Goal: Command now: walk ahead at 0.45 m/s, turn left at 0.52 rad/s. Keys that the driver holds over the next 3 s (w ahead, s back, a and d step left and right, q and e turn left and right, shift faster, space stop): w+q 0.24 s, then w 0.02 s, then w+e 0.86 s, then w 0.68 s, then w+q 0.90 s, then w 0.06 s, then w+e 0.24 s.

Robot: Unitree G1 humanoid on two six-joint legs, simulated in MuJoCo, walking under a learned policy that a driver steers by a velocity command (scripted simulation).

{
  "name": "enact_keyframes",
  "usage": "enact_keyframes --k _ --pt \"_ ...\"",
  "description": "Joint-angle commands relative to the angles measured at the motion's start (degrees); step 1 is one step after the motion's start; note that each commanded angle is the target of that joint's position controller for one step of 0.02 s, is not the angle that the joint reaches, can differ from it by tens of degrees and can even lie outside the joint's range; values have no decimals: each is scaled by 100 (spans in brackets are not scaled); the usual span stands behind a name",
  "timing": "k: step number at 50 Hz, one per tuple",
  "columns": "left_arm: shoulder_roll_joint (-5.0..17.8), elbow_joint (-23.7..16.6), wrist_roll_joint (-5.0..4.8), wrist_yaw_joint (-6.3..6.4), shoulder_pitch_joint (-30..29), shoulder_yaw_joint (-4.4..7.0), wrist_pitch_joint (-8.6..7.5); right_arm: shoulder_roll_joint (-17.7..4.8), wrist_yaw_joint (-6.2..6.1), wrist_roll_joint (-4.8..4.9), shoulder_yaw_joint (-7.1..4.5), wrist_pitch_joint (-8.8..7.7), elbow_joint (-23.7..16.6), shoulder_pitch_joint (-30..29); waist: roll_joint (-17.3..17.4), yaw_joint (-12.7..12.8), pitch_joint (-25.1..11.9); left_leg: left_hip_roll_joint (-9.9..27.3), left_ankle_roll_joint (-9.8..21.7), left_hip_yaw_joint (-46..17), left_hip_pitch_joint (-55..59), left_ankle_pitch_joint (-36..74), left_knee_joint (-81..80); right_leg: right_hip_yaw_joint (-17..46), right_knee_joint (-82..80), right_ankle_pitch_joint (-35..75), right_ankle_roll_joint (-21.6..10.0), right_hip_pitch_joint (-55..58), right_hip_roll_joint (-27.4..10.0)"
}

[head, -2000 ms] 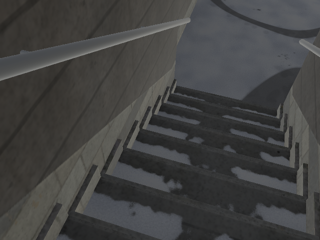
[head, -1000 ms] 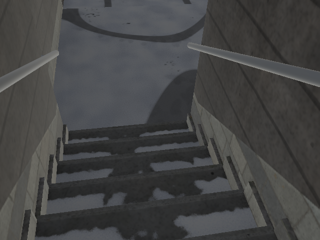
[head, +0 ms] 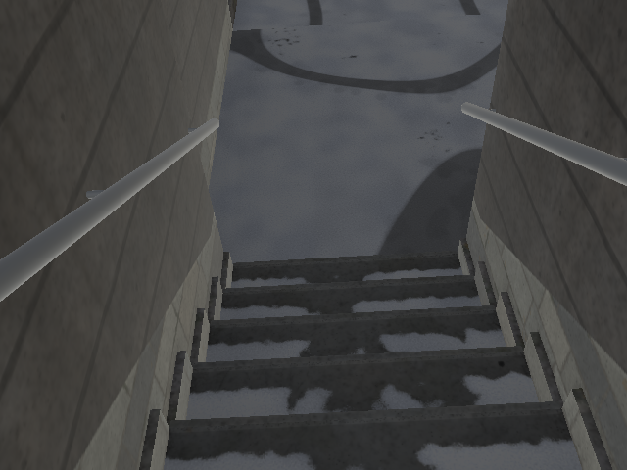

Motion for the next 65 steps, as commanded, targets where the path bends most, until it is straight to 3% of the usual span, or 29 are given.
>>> enact_keyframes --k 1,6,9,10,11,12,13,15,16,17,20,22,27,32,34,35,36,37,38,39,41,42,44,46,48,51,60,63,65 --pt "363 142 35 65 630 38 -96 37 78 64 117 -101 -523 -1350 -1075 534 988 121 16 741 -309 408 -1717 605 -864 3800 -296 161 -799" --pt "492 279 47 108 655 -9 -55 188 96 78 254 -106 -381 -1229 -693 615 953 147 143 1456 1009 140 -3435 408 641 5084 -331 214 -1017" --pt "511 421 144 181 614 11 130 -91 -56 129 130 -246 258 462 -567 -334 128 233 562 1163 3145 -410 -4050 576 3272 5422 -468 -245 -1048" --pt "567 272 67 100 87 62 83 -419 -72 59 -23 -267 589 1477 285 -1047 -99 467 881 861 4756 190 -4355 123 5525 3169 -293 -1635 -497" --pt "16 20 31 52 95 -38 17 -904 -34 107 -94 -283 564 1689 807 -793 -644 1355 1127 98 6779 2769 -1576 122 7523 -1115 -202 -4308 -169" --pt "404 -399 -161 23 -62 17 -62 -903 -102 299 -65 -268 437 1983 595 -1160 -1671 2127 1757 -829 8004 3210 -1376 666 7169 -431 -30 -5504 -417" --pt "680 -701 -152 -53 -417 28 -109 -1051 -186 316 -188 -260 314 1776 671 -1206 -1605 2467 2371 -1829 7281 -547 -2909 804 6170 546 205 -5960 -446" --pt "935 -459 72 -95 -657 181 -163 -238 -380 154 94 -333 289 996 -455 -553 14 1893 1691 -1306 4810 -2441 -3458 1090 3918 1884 348 -5313 -773" --pt "625 -255 81 -128 -329 132 -69 -190 -415 80 106 -382 324 1073 -43 -361 279 1895 1801 -1422 3732 -1273 -3153 1039 3598 1834 398 -4673 -687" --pt "281 -143 45 -179 -464 83 76 13 -451 166 226 -452 358 946 -413 -119 741 1556 1669 -772 2484 -699 -3443 1033 2377 2619 609 -4001 -844" --pt "60 22 127 -215 -278 71 215 -434 -324 190 90 -711 620 1514 -50 -163 264 1527 1512 -670 2350 895 -3199 893 2345 4129 329 -3392 -636" --pt "332 -150 -25 -302 -931 190 71 -13 -373 346 176 -828 753 1493 -159 -250 495 1019 968 -382 2556 -924 -2934 1371 910 5808 63 -3808 -636" --pt "-52 -352 23 -497 -1974 92 34 305 -546 359 420 -808 732 1271 209 -386 939 659 429 59 1111 -2845 -2315 1270 -322 7571 -30 -2382 157" --pt "-44 -680 1 -436 -3121 22 -80 18 -761 -59 385 -738 1057 2235 -236 -1211 1711 944 450 -47 2847 -1264 -1181 1209 -1655 6289 -15 -3628 151" --pt "-63 -659 -114 -438 -2796 -26 -31 -19 -723 -103 328 -760 1106 2110 -121 -1065 1352 940 442 300 2698 -885 -447 661 -2290 6176 -197 -2503 -46" --pt "77 -465 -143 -405 -1756 52 3 -8 -594 -21 343 -815 1001 1842 -65 -530 626 1087 485 526 2239 -163 569 193 -1670 6029 -369 -865 130" --pt "248 26 -230 -322 -586 149 128 -257 -515 -145 284 -790 1025 1718 -26 -27 -115 947 365 701 2386 887 1806 131 -1854 5142 -528 201 365" --pt "491 211 -34 -352 62 240 126 -182 -505 -9 273 -773 944 1608 -788 511 126 390 147 1022 1702 -898 4384 864 -3116 5267 -1153 771 -160" --pt "823 412 -114 -425 584 342 145 150 -460 37 312 -746 796 1879 -1543 284 -751 -125 -61 1363 -767 -6276 6677 1730 -475 8131 -1589 3336 -1192" --pt "839 295 -416 -452 589 301 189 -50 -429 150 333 -766 444 2096 -971 117 -1547 98 -84 825 -1780 -6257 6691 2907 -185 8582 -2005 4004 -1763" --pt "1062 172 -300 -199 83 392 267 -94 -431 16 380 -766 37 1091 -763 269 -871 356 -71 539 -2876 -4918 5657 4285 -2279 3301 -2461 2534 -2261" --pt "626 6 -242 -168 -509 264 243 -447 -463 -146 262 -692 33 718 8 -144 -10 660 -127 461 -2261 -4556 4646 4214 -2445 2818 -2111 904 -1978" --pt "508 -127 -76 -223 -1123 121 -42 -54 -396 -114 251 -455 284 918 207 -715 598 802 -417 377 -490 -2833 2049 3303 -2514 3643 -1660 -1563 -1118" --pt "683 -19 -242 -170 -952 181 -102 229 -292 -291 300 -333 363 759 -410 -637 195 713 -603 591 508 -2336 1154 3088 -2456 4465 -1599 -1943 -683" --pt "629 -7 -263 -122 -668 217 -118 64 -294 -134 260 -359 351 670 -747 -609 62 805 -522 469 95 -1514 1243 3232 -2317 4874 -1583 -1370 -691" --pt "288 137 -299 -28 -314 156 -112 -333 -251 -143 105 -491 -28 -485 -297 -260 512 771 -522 97 -694 168 -594 3420 -1865 2906 -1400 -1043 -207" --pt "193 -131 -3 45 -233 53 33 161 -178 69 283 -700 -579 -1391 -978 234 626 177 -339 282 951 243 -2312 3370 -248 3159 -1092 -1231 329" --pt "18 83 69 124 -159 -20 74 20 -299 328 216 -874 -300 -552 -706 217 822 499 -188 115 1864 503 -4045 3133 949 3860 -997 -819 524" --pt "192 236 -6 44 -332 17 69 -173 -358 288 109 -842 266 1113 -212 -494 423 589 31 521 3514 1195 -4828 2492 2902 4132 -964 -1300 651"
